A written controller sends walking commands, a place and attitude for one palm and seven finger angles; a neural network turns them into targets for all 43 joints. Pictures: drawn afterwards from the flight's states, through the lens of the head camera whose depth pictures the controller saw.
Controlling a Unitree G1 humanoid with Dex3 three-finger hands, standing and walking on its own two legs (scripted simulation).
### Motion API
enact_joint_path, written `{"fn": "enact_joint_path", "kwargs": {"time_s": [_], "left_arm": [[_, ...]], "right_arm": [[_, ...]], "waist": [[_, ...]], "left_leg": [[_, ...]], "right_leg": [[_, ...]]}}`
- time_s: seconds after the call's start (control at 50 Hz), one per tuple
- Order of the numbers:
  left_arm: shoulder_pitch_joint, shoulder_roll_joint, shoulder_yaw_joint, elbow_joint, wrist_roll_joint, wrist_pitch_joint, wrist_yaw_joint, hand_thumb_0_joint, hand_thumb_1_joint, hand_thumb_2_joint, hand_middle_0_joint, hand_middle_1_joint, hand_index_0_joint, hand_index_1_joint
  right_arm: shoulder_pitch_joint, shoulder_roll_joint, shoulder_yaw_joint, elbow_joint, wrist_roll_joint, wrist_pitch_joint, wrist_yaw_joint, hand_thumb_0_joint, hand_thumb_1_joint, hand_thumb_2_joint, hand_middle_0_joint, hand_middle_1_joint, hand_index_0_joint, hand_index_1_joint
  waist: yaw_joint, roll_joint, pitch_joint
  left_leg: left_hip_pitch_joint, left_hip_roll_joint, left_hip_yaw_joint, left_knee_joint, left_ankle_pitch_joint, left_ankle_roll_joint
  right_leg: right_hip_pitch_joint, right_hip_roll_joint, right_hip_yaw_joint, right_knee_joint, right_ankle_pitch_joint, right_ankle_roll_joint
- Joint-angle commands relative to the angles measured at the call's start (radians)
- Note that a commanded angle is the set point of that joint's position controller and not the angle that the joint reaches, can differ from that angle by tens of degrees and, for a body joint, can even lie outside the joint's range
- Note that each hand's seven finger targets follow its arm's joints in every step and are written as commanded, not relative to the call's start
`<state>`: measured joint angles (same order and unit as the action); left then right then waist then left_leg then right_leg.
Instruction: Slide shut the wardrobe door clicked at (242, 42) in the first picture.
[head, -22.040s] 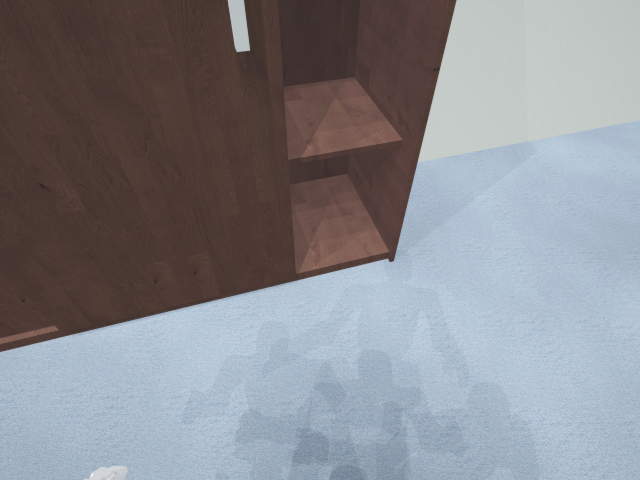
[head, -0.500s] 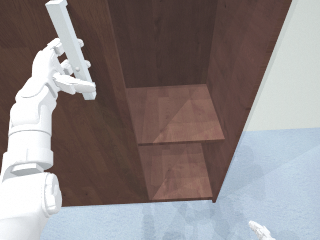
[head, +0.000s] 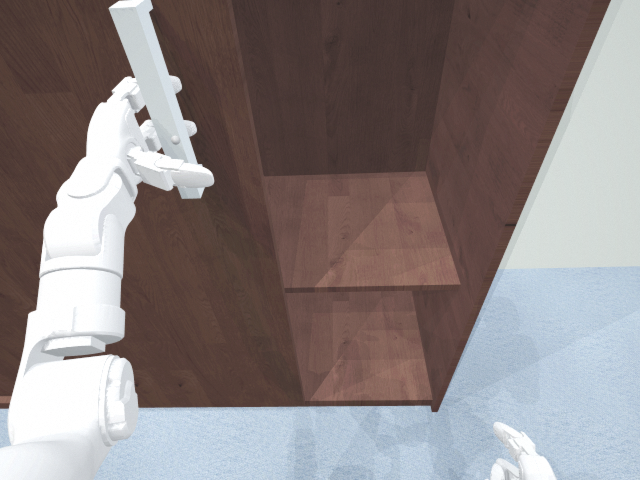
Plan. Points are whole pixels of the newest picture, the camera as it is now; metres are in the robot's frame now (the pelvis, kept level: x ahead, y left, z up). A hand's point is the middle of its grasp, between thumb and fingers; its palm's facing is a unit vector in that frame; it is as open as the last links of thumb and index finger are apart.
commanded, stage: slide the fingers in behind the handle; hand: left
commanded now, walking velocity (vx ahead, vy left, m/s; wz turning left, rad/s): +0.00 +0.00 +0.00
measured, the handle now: (171, 107) +0.47 +0.20 +0.27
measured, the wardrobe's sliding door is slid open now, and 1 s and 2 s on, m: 0.39 0.38 0.38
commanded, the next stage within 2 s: grip the handle and tug to test in 0.34 s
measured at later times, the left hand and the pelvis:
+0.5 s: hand (178, 140) +0.41 +0.18 +0.26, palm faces +0.11 -0.99 -0.04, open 14.8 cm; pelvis +0.01 +0.00 +0.00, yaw +0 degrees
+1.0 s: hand (184, 139) +0.42 +0.17 +0.26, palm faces +0.10 -0.99 -0.04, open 8.6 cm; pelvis +0.01 +0.00 +0.00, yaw +0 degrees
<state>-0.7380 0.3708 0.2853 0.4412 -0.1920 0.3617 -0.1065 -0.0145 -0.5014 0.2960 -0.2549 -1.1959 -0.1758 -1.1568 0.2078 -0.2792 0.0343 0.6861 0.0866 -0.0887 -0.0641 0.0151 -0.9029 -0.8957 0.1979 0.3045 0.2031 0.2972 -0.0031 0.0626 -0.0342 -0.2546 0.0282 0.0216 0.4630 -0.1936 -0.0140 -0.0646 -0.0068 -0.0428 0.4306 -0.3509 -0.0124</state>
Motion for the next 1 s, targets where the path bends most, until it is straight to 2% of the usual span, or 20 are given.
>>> {"fn": "enact_joint_path", "kwargs": {"time_s": [0.0, 0.02, 0.06, 0.1, 0.14, 0.22, 0.3, 0.34, 0.42, 0.5, 0.54, 0.58, 0.6, 0.68, 0.72, 0.74, 0.8, 0.86, 0.92, 0.98], "left_arm": [[-0.537, 0.147, -0.025, -0.316, -0.024, -0.080, -0.028, 0.000, -0.500, 0.300, -0.300, -1.200, -0.300, -1.200], [-0.532, 0.127, -0.039, -0.327, -0.026, -0.076, -0.028, 0.000, -0.500, 0.300, -0.300, -1.200, -0.300, -1.200], [-0.536, 0.150, -0.022, -0.339, -0.025, -0.077, -0.020, 0.000, -0.500, 0.300, -0.300, -1.200, -0.300, -1.200], [-0.507, 0.159, -0.002, -0.343, -0.029, -0.071, -0.020, 0.000, -0.500, 0.300, -0.300, -1.200, -0.300, -1.200], [-0.494, 0.166, -0.008, -0.317, -0.029, -0.067, -0.022, 0.000, -0.500, 0.300, -0.300, -1.200, -0.300, -1.200], [-0.534, 0.108, -0.053, -0.353, -0.025, -0.064, -0.019, 0.000, -0.500, 0.300, -0.300, -1.200, -0.300, -1.200], [-0.535, 0.105, -0.049, -0.349, -0.027, -0.058, -0.008, 0.000, -0.500, 0.300, -0.300, -1.200, -0.300, -1.200], [-0.501, 0.152, -0.013, -0.348, -0.025, -0.059, -0.005, 0.000, -0.500, 0.300, -0.300, -1.200, -0.300, -1.200], [-0.498, 0.121, -0.029, -0.399, -0.027, -0.063, -0.011, 0.000, -0.500, 0.300, -0.300, -1.200, -0.300, -1.200], [-0.499, 0.133, -0.026, -0.402, -0.029, -0.062, -0.012, 0.000, -0.313, 0.380, -0.320, -1.227, -0.320, -1.227], [-0.501, 0.108, -0.050, -0.389, -0.030, -0.060, -0.011, 0.000, -0.220, 0.420, -0.330, -1.240, -0.330, -1.240], [-0.505, 0.136, -0.023, -0.389, -0.028, -0.058, -0.007, 0.000, -0.127, 0.460, -0.340, -1.253, -0.340, -1.253], [-0.512, 0.100, -0.056, -0.391, -0.026, -0.055, -0.010, 0.000, -0.080, 0.480, -0.345, -1.260, -0.345, -1.260], [-0.490, 0.128, -0.025, -0.430, -0.023, -0.060, 0.000, 0.000, 0.107, 0.560, -0.365, -1.287, -0.365, -1.287], [-0.462, 0.100, -0.039, -0.451, -0.028, -0.058, -0.007, 0.000, 0.200, 0.600, -0.375, -1.300, -0.375, -1.300], [-0.437, 0.133, -0.018, -0.426, -0.029, -0.055, -0.004, 0.000, 0.247, 0.620, -0.380, -1.307, -0.380, -1.307], [-0.466, 0.114, -0.034, -0.435, -0.030, -0.052, -0.012, 0.000, 0.387, 0.680, -0.395, -1.327, -0.395, -1.327], [-0.444, 0.169, 0.013, -0.446, -0.029, -0.051, -0.010, 0.000, 0.527, 0.740, -0.410, -1.347, -0.410, -1.347], [-0.410, 0.141, 0.004, -0.498, -0.032, -0.047, -0.013, 0.000, 0.667, 0.800, -0.425, -1.367, -0.425, -1.367], [-0.363, 0.175, 0.039, -0.511, -0.036, -0.046, -0.009, 0.000, 0.807, 0.860, -0.440, -1.387, -0.440, -1.387]], "right_arm": [[-0.116, -0.107, -0.041, -0.156, -0.002, -0.050, -0.006, 0.000, -0.900, -0.900, 0.200, 0.300, 0.200, 0.300], [-0.120, -0.106, -0.041, -0.158, -0.001, -0.049, -0.006, 0.000, -0.900, -0.900, 0.200, 0.300, 0.200, 0.300], [-0.115, -0.109, -0.039, -0.152, -0.004, -0.045, -0.002, 0.000, -0.900, -0.900, 0.200, 0.300, 0.200, 0.300], [-0.120, -0.109, -0.041, -0.158, -0.006, -0.044, -0.002, 0.000, -0.900, -0.900, 0.200, 0.300, 0.200, 0.300], [-0.123, -0.109, -0.036, -0.149, -0.007, -0.035, -0.005, 0.000, -0.900, -0.900, 0.200, 0.300, 0.200, 0.300], [-0.132, -0.102, -0.036, -0.158, -0.005, -0.037, -0.003, 0.000, -0.900, -0.900, 0.200, 0.300, 0.200, 0.300], [-0.129, -0.104, -0.037, -0.152, -0.007, -0.035, -0.002, 0.000, -0.900, -0.900, 0.200, 0.300, 0.200, 0.300], [-0.125, -0.107, -0.037, -0.148, -0.012, -0.030, -0.002, 0.000, -0.900, -0.900, 0.200, 0.300, 0.200, 0.300], [-0.137, -0.102, -0.038, -0.165, -0.009, -0.032, 0.003, 0.000, -0.900, -0.900, 0.200, 0.300, 0.200, 0.300], [-0.143, -0.104, -0.037, -0.165, -0.008, -0.030, 0.002, 0.000, -0.900, -0.900, 0.200, 0.300, 0.200, 0.300], [-0.136, -0.101, -0.035, -0.155, -0.009, -0.028, 0.002, 0.000, -0.900, -0.900, 0.200, 0.300, 0.200, 0.300], [-0.138, -0.105, -0.036, -0.160, -0.009, -0.032, 0.001, 0.000, -0.900, -0.900, 0.200, 0.300, 0.200, 0.300], [-0.142, -0.101, -0.036, -0.161, -0.007, -0.032, 0.000, 0.000, -0.900, -0.900, 0.200, 0.300, 0.200, 0.300], [-0.134, -0.104, -0.040, -0.164, -0.011, -0.035, 0.005, 0.000, -0.900, -0.900, 0.200, 0.300, 0.200, 0.300], [-0.144, -0.099, -0.039, -0.174, -0.010, -0.035, 0.007, 0.000, -0.900, -0.900, 0.200, 0.300, 0.200, 0.300], [-0.140, -0.102, -0.036, -0.166, -0.012, -0.027, 0.007, 0.000, -0.900, -0.900, 0.200, 0.300, 0.200, 0.300], [-0.146, -0.101, -0.036, -0.172, -0.009, -0.029, 0.005, 0.000, -0.900, -0.900, 0.200, 0.300, 0.200, 0.300], [-0.143, -0.108, -0.038, -0.174, -0.012, -0.026, 0.006, 0.000, -0.900, -0.900, 0.200, 0.300, 0.200, 0.300], [-0.152, -0.101, -0.037, -0.189, -0.011, -0.027, 0.008, 0.000, -0.900, -0.900, 0.200, 0.300, 0.200, 0.300], [-0.158, -0.105, -0.037, -0.193, -0.013, -0.020, 0.009, 0.000, -0.900, -0.900, 0.200, 0.300, 0.200, 0.300]], "waist": [[-0.026, -0.014, -0.330], [-0.027, -0.005, -0.337], [-0.024, 0.003, -0.340], [-0.017, -0.026, -0.355], [-0.016, -0.044, -0.321], [-0.028, 0.009, -0.326], [-0.027, -0.023, -0.333], [-0.013, -0.037, -0.337], [-0.015, 0.002, -0.362], [-0.017, -0.014, -0.345], [-0.020, -0.023, -0.320], [-0.016, -0.015, -0.336], [-0.024, -0.005, -0.328], [-0.014, -0.011, -0.373], [-0.010, -0.008, -0.378], [-0.003, -0.021, -0.356], [-0.012, -0.004, -0.352], [-0.004, -0.026, -0.360], [0.001, -0.006, -0.385], [0.009, -0.038, -0.379]], "left_leg": [[0.366, -0.038, -0.021, 0.023, 0.346, 0.073], [0.379, -0.037, -0.021, 0.025, 0.357, 0.073], [0.373, -0.039, -0.024, 0.024, 0.357, 0.071], [0.377, -0.038, -0.024, 0.025, 0.379, 0.072], [0.348, -0.038, -0.021, 0.024, 0.357, 0.072], [0.386, -0.037, -0.026, 0.024, 0.368, 0.070], [0.382, -0.038, -0.032, 0.024, 0.363, 0.070], [0.365, -0.038, -0.028, 0.024, 0.370, 0.070], [0.397, -0.040, -0.028, 0.028, 0.405, 0.069], [0.381, -0.038, -0.029, 0.020, 0.371, 0.068], [0.366, -0.038, -0.030, 0.021, 0.358, 0.067], [0.373, -0.039, -0.032, 0.016, 0.354, 0.067], [0.384, -0.039, -0.030, 0.018, 0.362, 0.068], [0.404, -0.037, -0.034, 0.023, 0.403, 0.068], [0.405, -0.040, -0.029, 0.028, 0.426, 0.068], [0.372, -0.040, -0.027, 0.027, 0.406, 0.067], [0.387, -0.040, -0.025, 0.025, 0.405, 0.069], [0.368, -0.040, -0.024, 0.025, 0.415, 0.070], [0.395, -0.041, -0.020, 0.032, 0.461, 0.070], [0.371, -0.041, -0.016, 0.031, 0.455, 0.072]], "right_leg": [[-0.126, 0.027, -0.006, -0.031, 0.542, -0.009], [-0.131, 0.028, -0.005, -0.030, 0.545, -0.009], [-0.119, 0.027, -0.006, -0.031, 0.549, -0.012], [-0.107, 0.027, -0.007, -0.025, 0.573, -0.010], [-0.100, 0.025, -0.008, -0.033, 0.558, -0.011], [-0.135, 0.028, -0.008, -0.028, 0.544, -0.012], [-0.129, 0.029, -0.009, -0.029, 0.544, -0.012], [-0.099, 0.026, -0.010, -0.031, 0.555, -0.013], [-0.106, 0.028, -0.010, -0.020, 0.580, -0.013], [-0.105, 0.029, -0.009, -0.030, 0.553, -0.012], [-0.106, 0.028, -0.014, -0.036, 0.540, -0.015], [-0.107, 0.030, -0.010, -0.035, 0.538, -0.014], [-0.122, 0.031, -0.010, -0.033, 0.538, -0.013], [-0.099, 0.031, -0.012, -0.024, 0.571, -0.015], [-0.094, 0.030, -0.013, -0.019, 0.595, -0.012], [-0.076, 0.027, -0.014, -0.026, 0.585, -0.016], [-0.096, 0.030, -0.011, -0.024, 0.590, -0.013], [-0.072, 0.029, -0.012, -0.023, 0.612, -0.012], [-0.069, 0.029, -0.014, -0.009, 0.645, -0.011], [-0.050, 0.027, -0.013, -0.011, 0.663, -0.009]]}}
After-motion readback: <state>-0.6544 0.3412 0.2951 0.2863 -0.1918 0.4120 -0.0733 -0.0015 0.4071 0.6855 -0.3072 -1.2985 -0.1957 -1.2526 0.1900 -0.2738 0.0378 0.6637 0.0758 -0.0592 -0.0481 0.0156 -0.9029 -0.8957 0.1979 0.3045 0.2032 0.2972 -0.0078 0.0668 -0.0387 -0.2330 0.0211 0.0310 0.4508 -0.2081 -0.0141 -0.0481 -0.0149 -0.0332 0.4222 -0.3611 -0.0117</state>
